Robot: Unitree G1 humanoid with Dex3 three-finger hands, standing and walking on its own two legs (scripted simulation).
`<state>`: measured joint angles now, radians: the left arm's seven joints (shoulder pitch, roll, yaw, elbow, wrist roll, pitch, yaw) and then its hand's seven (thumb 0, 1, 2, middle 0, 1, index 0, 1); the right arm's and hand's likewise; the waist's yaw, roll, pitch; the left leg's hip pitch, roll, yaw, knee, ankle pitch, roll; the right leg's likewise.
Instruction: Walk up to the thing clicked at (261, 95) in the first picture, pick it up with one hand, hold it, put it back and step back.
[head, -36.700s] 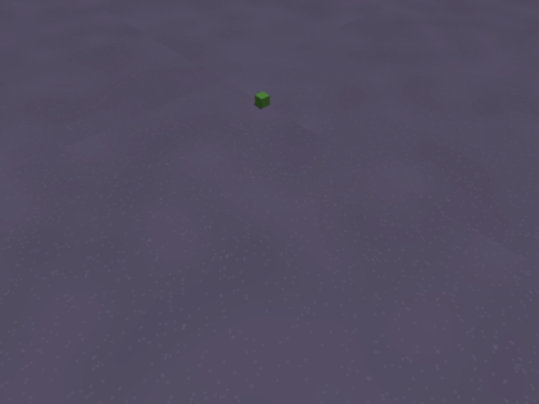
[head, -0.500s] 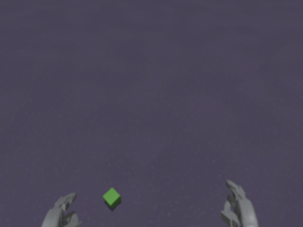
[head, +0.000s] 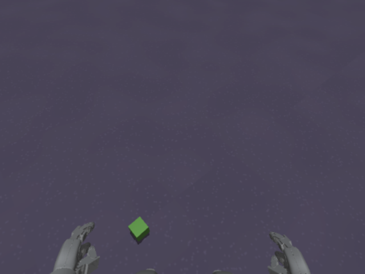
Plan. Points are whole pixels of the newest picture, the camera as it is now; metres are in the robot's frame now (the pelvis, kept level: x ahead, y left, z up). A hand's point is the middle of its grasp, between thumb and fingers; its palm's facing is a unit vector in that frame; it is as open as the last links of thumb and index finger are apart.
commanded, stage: stand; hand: left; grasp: from above
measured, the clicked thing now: (139, 229) +0.42 +0.20 -0.69
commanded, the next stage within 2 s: none
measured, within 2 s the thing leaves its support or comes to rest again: neither
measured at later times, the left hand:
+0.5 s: hand out of the picture +0.05 +0.24 -0.12, palm faces +0.06 -0.95 -0.31, open 7.3 cm
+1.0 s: hand out of the picture +0.04 +0.24 -0.11, palm faces +0.04 -0.94 -0.33, open 7.3 cm
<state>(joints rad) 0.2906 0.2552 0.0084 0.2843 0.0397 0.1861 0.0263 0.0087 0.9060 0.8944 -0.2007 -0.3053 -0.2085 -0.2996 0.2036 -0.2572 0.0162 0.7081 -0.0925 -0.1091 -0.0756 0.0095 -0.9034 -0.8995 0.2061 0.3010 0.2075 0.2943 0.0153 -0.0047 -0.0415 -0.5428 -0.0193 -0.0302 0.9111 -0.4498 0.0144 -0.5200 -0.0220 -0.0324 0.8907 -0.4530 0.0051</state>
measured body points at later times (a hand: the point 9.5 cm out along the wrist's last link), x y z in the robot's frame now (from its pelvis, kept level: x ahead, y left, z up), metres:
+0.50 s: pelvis +0.00 +0.01 +0.05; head +0.00 +0.01 +0.50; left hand +0.05 +0.29 -0.09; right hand +0.08 -0.27 -0.09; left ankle +0.01 +0.11 -0.69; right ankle +0.00 -0.13 -0.69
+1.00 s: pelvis -0.01 -0.01 +0.05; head -0.01 -0.01 +0.50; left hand +0.04 +0.28 -0.08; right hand +0.06 -0.29 -0.09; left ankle +0.01 +0.11 -0.69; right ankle +0.00 -0.13 -0.69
